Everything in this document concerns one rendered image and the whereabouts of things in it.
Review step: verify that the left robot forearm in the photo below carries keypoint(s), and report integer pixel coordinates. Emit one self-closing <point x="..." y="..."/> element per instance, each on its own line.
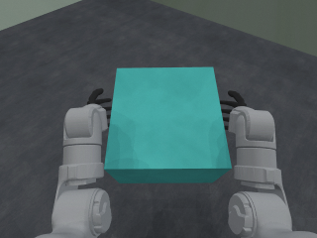
<point x="82" y="140"/>

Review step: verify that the robot right upper arm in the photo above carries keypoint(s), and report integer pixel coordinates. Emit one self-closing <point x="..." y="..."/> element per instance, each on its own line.
<point x="261" y="215"/>

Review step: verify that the carton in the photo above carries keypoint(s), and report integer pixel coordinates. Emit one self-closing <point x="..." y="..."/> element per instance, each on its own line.
<point x="166" y="126"/>

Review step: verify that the left robot hand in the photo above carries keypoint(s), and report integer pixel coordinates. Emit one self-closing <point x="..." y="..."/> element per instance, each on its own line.
<point x="92" y="100"/>

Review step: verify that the robot left upper arm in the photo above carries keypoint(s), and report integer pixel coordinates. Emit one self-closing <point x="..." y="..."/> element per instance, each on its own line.
<point x="81" y="213"/>

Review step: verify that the right robot hand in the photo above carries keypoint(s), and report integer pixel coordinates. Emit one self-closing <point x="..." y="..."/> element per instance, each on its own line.
<point x="240" y="102"/>

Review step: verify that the right robot forearm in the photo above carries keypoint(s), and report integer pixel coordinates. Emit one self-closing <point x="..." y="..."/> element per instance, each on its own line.
<point x="256" y="151"/>

